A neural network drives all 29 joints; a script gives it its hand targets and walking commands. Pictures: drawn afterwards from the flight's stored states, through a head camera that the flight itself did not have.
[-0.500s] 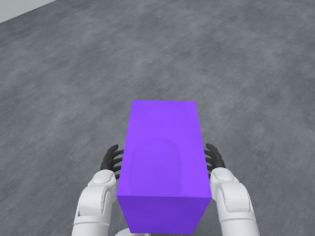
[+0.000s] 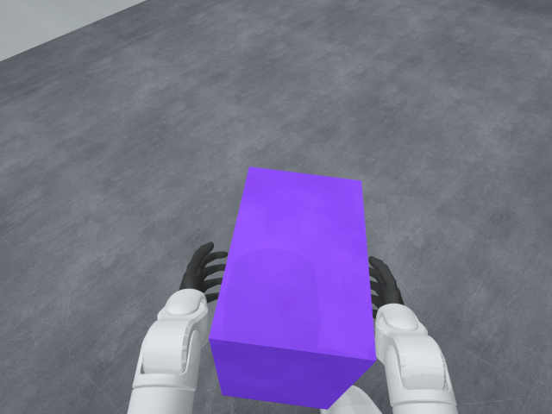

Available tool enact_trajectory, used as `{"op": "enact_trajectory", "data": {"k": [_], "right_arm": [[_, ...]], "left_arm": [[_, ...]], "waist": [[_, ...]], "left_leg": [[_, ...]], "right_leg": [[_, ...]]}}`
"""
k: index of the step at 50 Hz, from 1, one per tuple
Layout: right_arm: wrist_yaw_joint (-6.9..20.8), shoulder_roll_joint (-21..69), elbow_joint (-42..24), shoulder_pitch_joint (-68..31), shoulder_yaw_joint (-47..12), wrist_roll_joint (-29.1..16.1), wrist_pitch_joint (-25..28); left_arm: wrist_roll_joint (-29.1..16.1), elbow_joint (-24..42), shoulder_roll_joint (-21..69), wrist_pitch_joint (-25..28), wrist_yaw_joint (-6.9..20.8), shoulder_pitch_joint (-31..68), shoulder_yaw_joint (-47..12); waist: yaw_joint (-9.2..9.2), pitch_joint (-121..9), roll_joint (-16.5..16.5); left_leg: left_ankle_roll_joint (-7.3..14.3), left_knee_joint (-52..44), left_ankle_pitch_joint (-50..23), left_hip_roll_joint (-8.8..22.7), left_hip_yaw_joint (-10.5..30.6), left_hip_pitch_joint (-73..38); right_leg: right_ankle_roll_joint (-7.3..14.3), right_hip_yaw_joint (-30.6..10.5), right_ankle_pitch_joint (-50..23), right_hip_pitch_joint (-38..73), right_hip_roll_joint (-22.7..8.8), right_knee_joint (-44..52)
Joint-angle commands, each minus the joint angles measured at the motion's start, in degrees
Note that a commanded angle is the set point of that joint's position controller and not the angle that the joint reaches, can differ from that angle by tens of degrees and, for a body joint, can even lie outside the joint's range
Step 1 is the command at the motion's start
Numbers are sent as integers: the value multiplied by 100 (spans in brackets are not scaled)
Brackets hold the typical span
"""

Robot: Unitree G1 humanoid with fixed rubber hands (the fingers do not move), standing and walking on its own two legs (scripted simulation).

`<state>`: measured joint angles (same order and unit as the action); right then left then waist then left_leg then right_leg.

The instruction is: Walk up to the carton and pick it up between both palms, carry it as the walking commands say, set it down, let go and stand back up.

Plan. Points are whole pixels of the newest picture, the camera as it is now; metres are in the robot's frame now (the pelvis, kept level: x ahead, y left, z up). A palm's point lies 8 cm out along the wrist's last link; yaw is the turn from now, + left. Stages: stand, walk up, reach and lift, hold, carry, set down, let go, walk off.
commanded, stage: carry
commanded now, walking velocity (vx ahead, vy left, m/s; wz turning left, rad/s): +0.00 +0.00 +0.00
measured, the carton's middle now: (289, 291) +0.31 -0.01 -0.06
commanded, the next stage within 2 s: none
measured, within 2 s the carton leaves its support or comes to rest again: neither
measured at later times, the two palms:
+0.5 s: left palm (196, 118) +0.61 +0.15 +0.08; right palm (339, 126) +0.60 -0.12 +0.05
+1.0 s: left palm (208, 51) +0.94 +0.17 +0.04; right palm (314, 61) +0.92 -0.11 +0.00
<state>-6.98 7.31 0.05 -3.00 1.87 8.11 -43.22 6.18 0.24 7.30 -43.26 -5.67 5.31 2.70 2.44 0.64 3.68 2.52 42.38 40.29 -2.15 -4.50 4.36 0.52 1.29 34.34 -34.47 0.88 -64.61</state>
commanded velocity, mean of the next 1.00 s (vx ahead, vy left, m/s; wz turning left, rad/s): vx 0.00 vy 0.00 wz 0.00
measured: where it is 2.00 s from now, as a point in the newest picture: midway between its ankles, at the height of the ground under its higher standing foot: (274, 145)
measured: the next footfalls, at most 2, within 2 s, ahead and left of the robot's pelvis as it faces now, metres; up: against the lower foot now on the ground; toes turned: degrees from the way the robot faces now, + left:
right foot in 0.02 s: +0.13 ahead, -0.09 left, +0.00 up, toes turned -2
left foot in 0.28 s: +0.24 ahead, +0.08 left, +0.00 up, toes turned +4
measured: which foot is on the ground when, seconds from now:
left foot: down 0.00-0.06, up 0.08-0.26, down 0.28-0.60, up 0.62-0.72, down 0.74-1.00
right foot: up 0.00-0.00, down 0.02-0.34, up 0.36-0.54, down 0.56-0.80, up 0.82-0.98, down 1.00-1.00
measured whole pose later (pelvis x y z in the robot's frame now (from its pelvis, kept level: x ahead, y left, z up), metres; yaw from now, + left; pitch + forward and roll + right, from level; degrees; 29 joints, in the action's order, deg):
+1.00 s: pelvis +0.64 +0.04 +0.00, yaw -4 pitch +3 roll -3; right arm -5.5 7.5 0.7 -7.7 3.9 10.2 -42.4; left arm 6.2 -0.3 7.9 -42.6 -5.8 10.7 4.7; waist -2.2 2.8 7.6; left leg 3.2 43.3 40.7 0.9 -6.6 5.0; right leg 2.4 9.0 28.0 -24.1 0.9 -49.6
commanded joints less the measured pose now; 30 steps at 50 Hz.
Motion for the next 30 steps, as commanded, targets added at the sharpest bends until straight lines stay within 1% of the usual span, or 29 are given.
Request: {"op": "enact_trajectory", "data": {"k": [1,2,3,4,5,6,7,8,9,10,11,12,13,14,15,16,17,19,20,21,22,23,24,25,26,27,28,29,30], "right_arm": [[1184,4251,-2275,-4257,-3737,-1724,569],[1209,4640,-2378,-4196,-4027,-1939,534],[1307,4717,-2324,-4216,-4099,-1947,584],[1375,4835,-2169,-4541,-4064,-1975,622],[1400,4820,-1395,-3796,-3762,-1791,571],[1457,5017,-1366,-4040,-3821,-1826,643],[1484,4918,-939,-3513,-3612,-1635,594],[1476,5023,-1173,-3294,-3672,-1642,639],[1495,5131,-1189,-3145,-3677,-1671,635],[1496,5164,-1073,-2869,-3468,-1590,694],[1461,5085,-1173,-2887,-3425,-1537,727],[1449,5142,-995,-2711,-3338,-1426,717],[1423,5166,-1085,-2464,-3289,-1322,701],[1408,5031,-1169,-2460,-3211,-1275,664],[1405,4846,-984,-2243,-2991,-1101,597],[1449,4852,-993,-2602,-2883,-1006,716],[1420,4903,-1187,-2768,-2885,-1006,717],[1400,4776,-780,-2920,-2787,-913,612],[1399,4867,-1144,-3153,-2997,-1076,576],[1409,4918,-1328,-3385,-3154,-1209,542],[1400,4678,-1349,-3468,-3183,-1185,478],[1351,4523,-1289,-3256,-3176,-1175,373],[1345,4621,-1362,-3596,-3342,-1269,333],[1365,4621,-1255,-3523,-3349,-1300,303],[1397,4588,-1114,-3429,-3382,-1328,270],[1423,4490,-1264,-3654,-3421,-1338,246],[1449,4659,-1122,-3630,-3456,-1399,213],[1511,4911,-1137,-4178,-3671,-1692,212],[1589,4926,-1063,-4599,-3801,-1754,286]], "left_arm": [[-1081,503,4441,544,1172,2392,-2634],[-1156,758,4648,548,1170,2549,-2823],[-970,475,4791,579,1167,2342,-2674],[-1052,616,5001,682,1160,2907,-2744],[-999,684,4866,713,1127,2858,-2832],[-1110,865,5111,742,1191,3176,-3067],[-1089,929,5050,711,1188,3179,-3174],[-1307,1395,5142,728,1222,3254,-3491],[-1373,1463,5269,676,1273,3128,-3676],[-1483,1697,5270,714,1289,3339,-3808],[-1533,1705,5208,676,1329,3134,-3910],[-1571,1748,5141,665,1350,3304,-3961],[-1697,1929,5172,649,1375,3368,-4169],[-1733,1894,5125,570,1412,3235,-4228],[-1672,1696,4936,495,1457,3326,-4192],[-1686,1529,5153,522,1522,3776,-4424],[-1773,1659,5121,511,1579,3808,-4432],[-1564,1128,4980,467,1520,3858,-4039],[-1559,971,5133,395,1521,3446,-3983],[-1489,1035,5126,392,1475,3391,-3854],[-1274,400,5020,276,1493,2755,-3509],[-1066,62,4909,170,1411,2179,-3265],[-1033,-8,4939,153,1428,2227,-3110],[-985,21,4937,179,1396,2132,-3021],[-919,67,4860,203,1390,2123,-2930],[-755,-114,4855,169,1347,1943,-2718],[-784,117,4813,209,1325,2261,-2768],[-598,24,4849,210,1239,2286,-2633],[-452,-181,4913,299,1214,2331,-2478]], "waist": [[-594,-2910,-2057],[-375,-3089,-2221],[-493,-2615,-2391],[-552,-2577,-1810],[-577,-2312,-1412],[-571,-2389,-930],[-578,-2400,-851],[-578,-2524,-688],[-543,-2871,-460],[-488,-3062,-430],[-443,-3303,-563],[-345,-3377,-403],[-185,-3642,-130],[-157,-4072,512],[-80,-3946,1517],[-48,-3511,1956],[-77,-3177,1354],[-119,-2408,652],[-140,-1952,343],[-150,-2006,235],[-170,-1994,-50],[-148,-2040,66],[-205,-2202,59],[-337,-2475,-33],[-383,-2738,-280],[-424,-2961,-969],[-574,-3177,-1962],[-584,-2757,-2566],[-540,-2230,-2361]], "left_leg": [[-453,3556,-2008,-303,-145,2105],[-255,3771,-365,-347,485,2347],[-260,3770,-257,-181,536,2639],[-196,3687,-177,-44,555,3172],[-168,3194,-7,55,543,3604],[-127,2643,1,199,563,3538],[-111,2365,-86,244,517,3624],[-114,1867,-170,303,543,3473],[-85,1049,-521,344,567,3043],[-18,155,-1039,355,601,2677],[39,-361,-1792,285,488,2109],[127,-625,-2767,196,308,1299],[283,-1025,-5019,391,450,-46],[709,-647,-8392,1111,1130,-1576],[1388,-457,-11698,2015,2009,-2434],[1774,-381,-12995,2322,2387,-2801],[1677,-525,-11972,2230,2296,-2794],[1145,-596,-11370,1869,1930,-2735],[958,-719,-10968,1679,1799,-2418],[830,-686,-11170,1586,1717,-2621],[764,-717,-11085,1533,1569,-2289],[717,-518,-11471,1508,1373,-2513],[612,-451,-11248,1381,1105,-1959],[410,-91,-11212,1230,747,-1435],[115,199,-9984,996,451,-508],[-216,860,-8068,742,341,769],[-463,2286,-4359,235,165,2445],[-527,2603,-118,-172,132,3361],[-320,2033,571,78,470,3625]], "right_leg": [[1218,-1344,-10577,4986,-1350,3156],[1680,-2556,-12130,5270,-2003,3095],[1837,-2527,-11338,4940,-1806,3198],[1758,-2590,-10841,5414,-1728,3123],[1650,-2591,-10427,5430,-1642,3044],[1488,-2317,-9873,5408,-1531,2919],[1428,-2196,-9592,5205,-1509,2954],[1330,-2024,-9367,5199,-1479,2820],[1229,-1828,-9064,5122,-1480,2694],[1060,-1559,-9100,5097,-1360,2473],[871,-1168,-8982,4936,-1251,2339],[663,-731,-8487,4474,-1079,2371],[397,-347,-7803,3527,-896,1951],[112,-148,-5310,2279,-566,1498],[-168,-164,-1675,1032,-66,604],[-289,-165,617,59,221,-143],[-200,-235,660,-278,79,124],[-9,189,500,-927,23,608],[-51,377,278,-1038,-6,945],[-35,525,95,-1084,30,1270],[-24,595,-210,-623,-5,1730],[-79,889,-460,-578,167,2099],[-11,926,-1046,244,186,2517],[144,1020,-2052,1275,222,3192],[260,986,-3829,2630,65,3518],[656,216,-6639,4088,-542,3164],[1485,-885,-10511,5759,-1489,2808],[2093,-1693,-12171,5981,-2042,2849],[1865,-1766,-11665,5588,-1979,2866]]}}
